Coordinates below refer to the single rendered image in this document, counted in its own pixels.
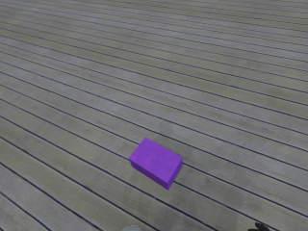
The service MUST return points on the carton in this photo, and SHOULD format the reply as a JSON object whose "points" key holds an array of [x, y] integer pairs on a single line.
{"points": [[156, 162]]}

